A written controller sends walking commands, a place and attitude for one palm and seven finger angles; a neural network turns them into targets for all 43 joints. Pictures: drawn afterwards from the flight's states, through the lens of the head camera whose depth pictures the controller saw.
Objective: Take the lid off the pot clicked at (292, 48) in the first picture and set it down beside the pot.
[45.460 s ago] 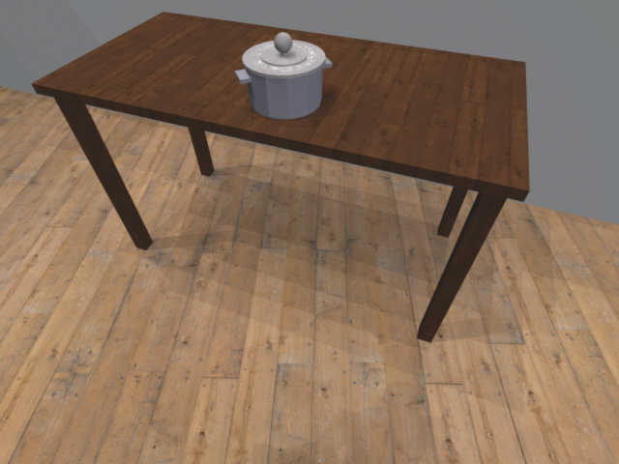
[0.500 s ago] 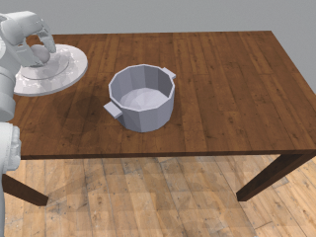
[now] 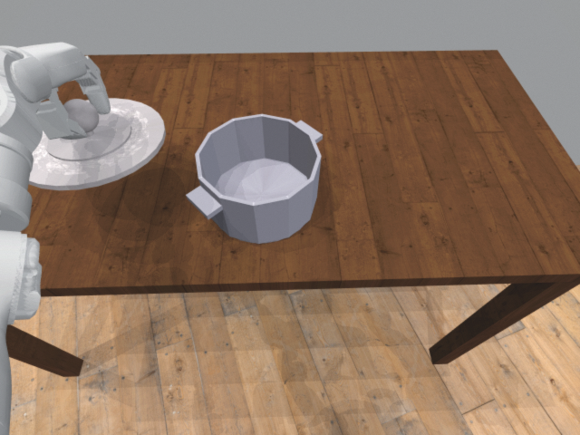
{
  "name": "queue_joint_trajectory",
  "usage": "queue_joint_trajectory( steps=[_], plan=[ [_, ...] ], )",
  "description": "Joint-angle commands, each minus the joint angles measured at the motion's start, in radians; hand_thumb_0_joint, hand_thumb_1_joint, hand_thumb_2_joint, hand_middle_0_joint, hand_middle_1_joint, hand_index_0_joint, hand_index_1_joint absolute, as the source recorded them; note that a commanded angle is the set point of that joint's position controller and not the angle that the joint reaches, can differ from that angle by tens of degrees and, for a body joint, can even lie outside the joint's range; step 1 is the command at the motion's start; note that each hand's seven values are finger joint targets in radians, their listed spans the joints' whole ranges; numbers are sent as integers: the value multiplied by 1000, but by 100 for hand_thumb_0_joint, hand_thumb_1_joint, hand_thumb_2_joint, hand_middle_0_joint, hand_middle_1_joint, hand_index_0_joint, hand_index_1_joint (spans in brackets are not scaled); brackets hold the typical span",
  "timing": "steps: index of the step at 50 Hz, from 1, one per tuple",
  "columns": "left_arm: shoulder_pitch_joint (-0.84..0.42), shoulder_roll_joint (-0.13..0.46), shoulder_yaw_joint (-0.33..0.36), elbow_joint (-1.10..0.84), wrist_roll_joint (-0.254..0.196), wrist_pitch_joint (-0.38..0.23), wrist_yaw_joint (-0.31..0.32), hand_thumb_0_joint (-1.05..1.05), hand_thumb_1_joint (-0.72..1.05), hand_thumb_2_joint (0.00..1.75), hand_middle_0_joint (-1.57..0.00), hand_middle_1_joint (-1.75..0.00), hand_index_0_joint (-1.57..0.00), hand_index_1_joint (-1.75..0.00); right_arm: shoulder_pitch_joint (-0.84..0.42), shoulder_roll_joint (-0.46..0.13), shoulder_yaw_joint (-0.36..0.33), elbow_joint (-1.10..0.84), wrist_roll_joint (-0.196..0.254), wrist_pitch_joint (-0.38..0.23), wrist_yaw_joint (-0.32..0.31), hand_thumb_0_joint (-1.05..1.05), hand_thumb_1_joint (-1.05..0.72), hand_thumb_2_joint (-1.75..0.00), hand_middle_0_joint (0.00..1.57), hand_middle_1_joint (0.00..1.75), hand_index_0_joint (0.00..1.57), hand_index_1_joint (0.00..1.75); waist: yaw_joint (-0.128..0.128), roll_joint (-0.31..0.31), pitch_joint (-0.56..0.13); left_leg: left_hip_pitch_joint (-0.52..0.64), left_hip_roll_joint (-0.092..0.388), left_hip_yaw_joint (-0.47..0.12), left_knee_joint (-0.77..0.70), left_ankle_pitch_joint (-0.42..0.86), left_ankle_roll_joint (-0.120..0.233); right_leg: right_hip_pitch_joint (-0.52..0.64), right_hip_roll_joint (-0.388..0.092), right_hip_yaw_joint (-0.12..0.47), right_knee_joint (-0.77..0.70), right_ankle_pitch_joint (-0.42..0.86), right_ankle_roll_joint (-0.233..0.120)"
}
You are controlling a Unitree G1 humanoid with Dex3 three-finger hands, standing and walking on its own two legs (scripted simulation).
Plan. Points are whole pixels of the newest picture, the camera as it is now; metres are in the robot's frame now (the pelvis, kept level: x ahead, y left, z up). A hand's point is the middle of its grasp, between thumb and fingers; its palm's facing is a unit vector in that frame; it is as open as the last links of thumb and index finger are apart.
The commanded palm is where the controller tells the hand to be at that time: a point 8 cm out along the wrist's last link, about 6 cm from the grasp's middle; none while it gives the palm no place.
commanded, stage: lower the lid onto the table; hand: left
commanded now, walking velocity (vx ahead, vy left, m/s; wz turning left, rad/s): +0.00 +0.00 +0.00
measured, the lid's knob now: (80, 116) +0.51 +0.26 +0.16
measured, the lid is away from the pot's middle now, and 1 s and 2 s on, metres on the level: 0.23 0.23 0.24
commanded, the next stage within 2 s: open the fingers wide in 1.96 s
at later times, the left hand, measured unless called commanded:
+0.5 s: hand (83, 132) +0.49 +0.26 +0.15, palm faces -0.42 -0.10 -0.90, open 7.6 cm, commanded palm +0.49 +0.26 +0.22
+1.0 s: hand (85, 153) +0.47 +0.26 +0.12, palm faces -0.45 -0.09 -0.89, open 7.6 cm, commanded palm +0.49 +0.27 +0.18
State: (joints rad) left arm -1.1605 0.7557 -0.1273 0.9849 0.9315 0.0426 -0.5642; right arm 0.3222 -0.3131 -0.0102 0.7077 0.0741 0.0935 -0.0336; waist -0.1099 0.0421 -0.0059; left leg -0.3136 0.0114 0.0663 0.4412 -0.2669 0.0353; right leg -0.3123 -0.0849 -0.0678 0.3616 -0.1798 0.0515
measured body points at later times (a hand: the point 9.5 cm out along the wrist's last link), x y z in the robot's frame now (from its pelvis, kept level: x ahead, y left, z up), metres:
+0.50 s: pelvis +0.01 +0.00 +0.00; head +0.08 -0.01 +0.44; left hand +0.50 +0.26 +0.20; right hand +0.04 -0.28 -0.13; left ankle -0.03 +0.09 -0.74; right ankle -0.01 -0.17 -0.74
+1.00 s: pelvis +0.00 -0.01 +0.00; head +0.08 -0.01 +0.44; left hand +0.49 +0.26 +0.17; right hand +0.03 -0.29 -0.13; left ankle -0.03 +0.09 -0.74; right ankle -0.01 -0.17 -0.74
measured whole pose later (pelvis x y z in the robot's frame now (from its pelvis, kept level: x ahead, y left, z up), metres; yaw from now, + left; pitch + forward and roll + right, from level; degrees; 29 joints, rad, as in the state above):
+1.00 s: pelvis +0.00 -0.01 +0.00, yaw -1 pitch +10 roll -1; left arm -1.03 0.75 -0.07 1.03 0.94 -0.04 -0.47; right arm 0.31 -0.30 -0.02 0.70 0.07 0.12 -0.04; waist -0.12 0.04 -0.01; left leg -0.36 0.02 0.07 0.47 -0.29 0.03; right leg -0.36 -0.07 -0.06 0.39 -0.20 0.05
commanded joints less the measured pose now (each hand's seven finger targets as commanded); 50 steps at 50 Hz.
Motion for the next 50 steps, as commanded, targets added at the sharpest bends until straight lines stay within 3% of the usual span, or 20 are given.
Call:
queue_joint_trajectory(
  steps=[1, 3, 5, 8, 12, 15, 18, 19, 22, 25, 27, 29, 31, 33, 36, 39, 43, 45, 47, 50],
  plan=[
    [-583, 300, 100, -196, 13, -4, 63, 0, 68, 95, -98, -111, -82, -105, 47, -168, -53, -86, -2, -24, -10, 0, -90, -90, 20, 30, 20, 30, -7, 40, -446, 264, -37, -70, 12, 504, 45, 115, 107, -11, 24, 351, -81],
    [-593, 323, 112, -217, 14, -9, 69, 0, 68, 95, -98, -111, -82, -105, 54, -173, -55, -86, -4, -19, -8, 0, -90, -90, 20, 30, 20, 30, -5, 39, -473, 267, -35, -69, 12, 508, 44, 124, 107, -7, 27, 355, -79],
    [-622, 301, 98, -276, 20, -15, 75, 0, 68, 95, -98, -111, -82, -105, 45, -163, -59, -95, -7, -24, -9, 0, -90, -90, 20, 30, 20, 30, -6, 99, -509, 317, -34, -77, 23, 582, 42, 110, 108, -6, 32, 374, -83],
    [-582, 342, 139, -221, 19, -19, 85, 0, 68, 95, -98, -111, -82, -105, 62, -171, -57, -87, -9, -21, -9, 0, -90, -90, 20, 30, 20, 30, -5, 68, -484, 289, -31, -74, 22, 555, 41, 110, 108, -6, 31, 364, -80],
    [-536, 313, 118, -205, 18, -19, 97, 0, 68, 95, -98, -111, -82, -105, 63, -171, -61, -88, -8, -20, -6, 0, -90, -90, 20, 30, 20, 30, -4, 91, -484, 298, -30, -72, 39, 622, 39, 93, 104, -8, 40, 396, -83],
    [-549, 316, 125, -192, 26, -18, 98, 0, 68, 95, -98, -111, -82, -105, 63, -164, -57, -91, -4, -15, -8, 0, -90, -90, 20, 30, 20, 30, -5, 51, -483, 274, -33, -67, 27, 567, 45, 116, 107, -8, 38, 390, -79],
    [-586, 334, 135, -272, 23, -29, 103, 0, 68, 95, -98, -111, -82, -105, 63, -165, -62, -94, -10, -14, -9, 0, -90, -90, 20, 30, 20, 30, -7, 76, -543, 315, -30, -70, 38, 611, 46, 121, 107, -1, 41, 410, -76],
    [-579, 326, 136, -281, 22, -31, 104, 0, 68, 95, -98, -111, -82, -105, 56, -161, -63, -97, -11, -16, -9, 0, -90, -90, 20, 30, 20, 30, -6, 102, -542, 327, -30, -74, 43, 637, 47, 112, 106, -4, 43, 414, -78],
    [-477, 320, 138, -177, 5, -30, 103, 0, 68, 95, -98, -111, -82, -105, 67, -171, -62, -85, -7, -10, -10, 0, -90, -90, 20, 30, 20, 30, -8, 52, -473, 278, -32, -62, 49, 612, 49, 97, 103, -6, 43, 414, -78],
    [-521, 310, 132, -281, 11, -38, 107, 0, 68, 95, -98, -111, -82, -105, 53, -160, -63, -95, -6, -6, -7, 0, -90, -90, 20, 30, 20, 30, -5, 79, -522, 321, -29, -73, 46, 653, 48, 106, 108, -7, 48, 423, -76],
    [-474, 281, 111, -248, 0, -36, 109, 0, 68, 95, -98, -111, -82, -105, 56, -165, -66, -89, -7, -4, -6, 0, -90, -90, 20, 30, 20, 30, -10, 96, -491, 319, -27, -73, 59, 670, 44, 70, 108, -9, 47, 407, -79],
    [-479, 257, 100, -207, 0, -32, 106, 0, 68, 95, -98, -111, -82, -105, 55, -159, -61, -84, -5, -1, -8, 0, -90, -90, 20, 30, 20, 30, -17, 67, -455, 288, -32, -62, 49, 569, 49, 67, 110, -11, 38, 371, -75],
    [-497, 292, 117, -203, 0, -39, 111, 0, 68, 95, -98, -111, -82, -105, 63, -163, -59, -80, -2, 0, -14, 0, -90, -90, 20, 30, 20, 30, -15, 43, -475, 270, -34, -55, 45, 538, 52, 92, 109, -10, 44, 386, -76],
    [-560, 334, 137, -291, 9, -58, 124, 0, 68, 95, -98, -111, -82, -105, 60, -162, -59, -85, -10, -2, -17, 0, -90, -90, 20, 30, 20, 30, -11, 90, -539, 306, -32, -63, 51, 587, 49, 108, 108, -3, 50, 407, -76],
    [-487, 311, 129, -168, 11, -63, 130, 0, 68, 95, -98, -111, -82, -105, 69, -160, -55, -72, -4, -4, -25, 0, -90, -90, 20, 30, 20, 30, -15, 57, -475, 261, -31, -56, 45, 540, 50, 93, 108, -9, 49, 387, -75],
    [-492, 360, 166, -201, 15, -76, 145, 0, 68, 95, -98, -111, -82, -105, 66, -161, -56, -77, -8, -6, -27, 0, -90, -90, 20, 30, 20, 30, -5, 72, -520, 267, -33, -55, 51, 548, 53, 120, 105, -2, 54, 403, -76],
    [-457, 320, 140, -184, 9, -83, 147, 0, 68, 95, -98, -111, -82, -105, 69, -161, -58, -75, -8, -4, -24, 0, -90, -90, 20, 30, 20, 30, -10, 76, -498, 273, -29, -59, 57, 579, 50, 87, 108, -5, 55, 399, -74],
    [-426, 371, 181, -165, 10, -88, 150, 0, 68, 95, -98, -111, -82, -105, 69, -165, -56, -73, -5, 2, -25, 0, -90, -90, 20, 30, 20, 30, -2, 63, -491, 242, -33, -52, 55, 545, 54, 110, 104, -4, 59, 405, -75],
    [-443, 314, 131, -203, 1, -94, 148, 0, 68, 95, -98, -111, -82, -105, 60, -165, -62, -75, -6, 6, -24, 0, -90, -90, 20, 30, 20, 30, -9, 98, -495, 268, -28, -55, 62, 591, 49, 77, 102, -6, 60, 407, -78],
    [-387, 332, 157, -140, 4, -93, 148, 0, 68, 95, -98, -111, -82, -105, 71, -163, -59, -69, -5, 11, -25, 0, -90, -90, 20, 30, 20, 30, -11, 52, -467, 239, -32, -51, 63, 538, 54, 77, 109, -8, 59, 383, -73]
  ],
)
